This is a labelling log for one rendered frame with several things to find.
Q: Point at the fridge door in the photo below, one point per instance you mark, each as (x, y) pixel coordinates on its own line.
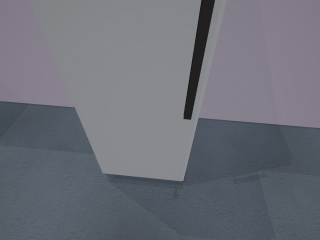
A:
(126, 65)

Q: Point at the handle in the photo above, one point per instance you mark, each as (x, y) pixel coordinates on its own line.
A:
(203, 26)

